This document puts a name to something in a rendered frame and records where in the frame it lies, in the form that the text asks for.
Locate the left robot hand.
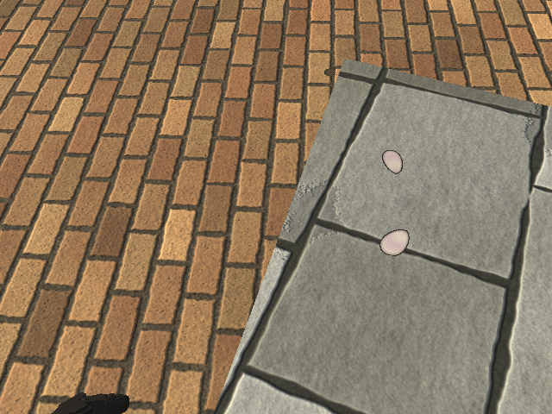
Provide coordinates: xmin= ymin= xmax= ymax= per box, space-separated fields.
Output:
xmin=51 ymin=392 xmax=129 ymax=414

